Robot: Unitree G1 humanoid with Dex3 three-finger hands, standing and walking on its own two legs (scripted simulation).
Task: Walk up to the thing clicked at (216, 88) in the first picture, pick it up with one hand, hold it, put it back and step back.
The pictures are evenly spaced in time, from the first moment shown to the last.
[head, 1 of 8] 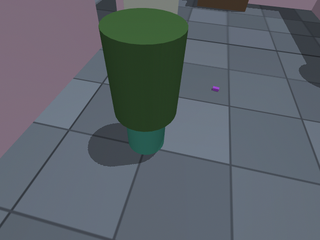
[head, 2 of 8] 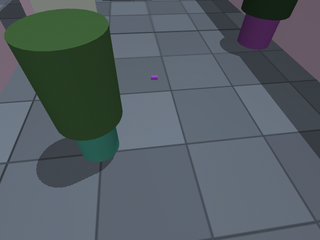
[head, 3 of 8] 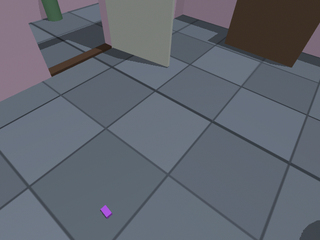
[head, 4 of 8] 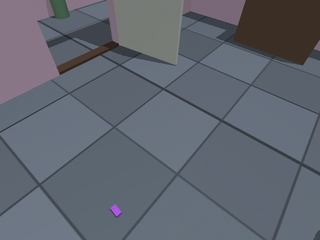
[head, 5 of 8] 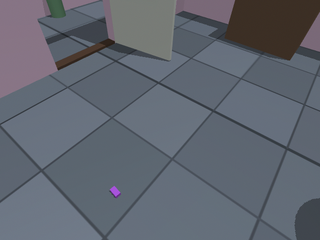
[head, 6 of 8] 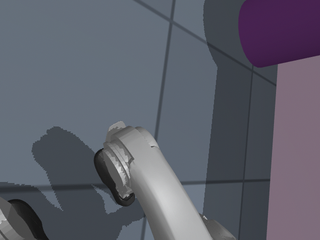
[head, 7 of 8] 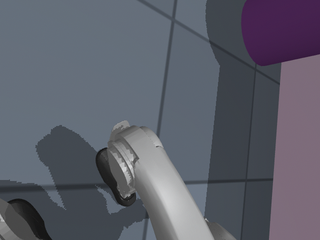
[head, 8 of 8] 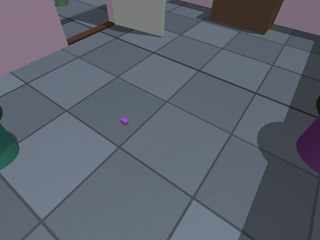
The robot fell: no
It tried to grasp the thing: no
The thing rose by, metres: 0.00
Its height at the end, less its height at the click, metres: +0.00
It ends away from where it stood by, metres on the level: 0.00
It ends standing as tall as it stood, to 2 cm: yes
